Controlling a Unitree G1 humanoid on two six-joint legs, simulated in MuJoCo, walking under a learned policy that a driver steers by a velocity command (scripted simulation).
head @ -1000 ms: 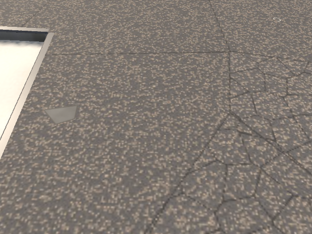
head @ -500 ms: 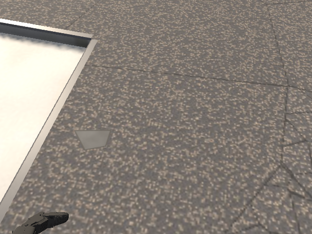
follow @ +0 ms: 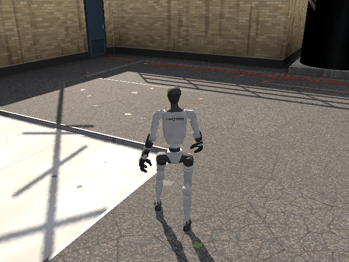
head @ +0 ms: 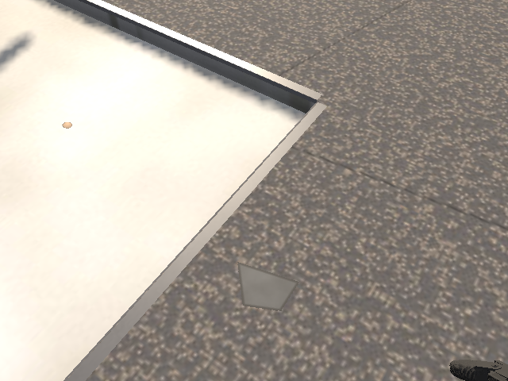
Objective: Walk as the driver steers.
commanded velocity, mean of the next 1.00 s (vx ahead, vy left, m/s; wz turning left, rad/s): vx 0.50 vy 0.00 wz -0.46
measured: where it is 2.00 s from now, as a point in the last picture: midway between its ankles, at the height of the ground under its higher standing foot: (460, 242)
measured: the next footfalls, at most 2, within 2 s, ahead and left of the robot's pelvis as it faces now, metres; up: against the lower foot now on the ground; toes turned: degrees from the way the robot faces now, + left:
left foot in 0.12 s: +0.24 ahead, +0.15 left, +0.00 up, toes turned -2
right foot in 0.62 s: +0.45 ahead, -0.17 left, +0.00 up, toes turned -23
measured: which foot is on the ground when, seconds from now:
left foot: up 0.00-0.10, down 0.12-0.64, up 0.66-1.00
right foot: down 0.00-0.12, up 0.14-0.60, down 0.62-1.00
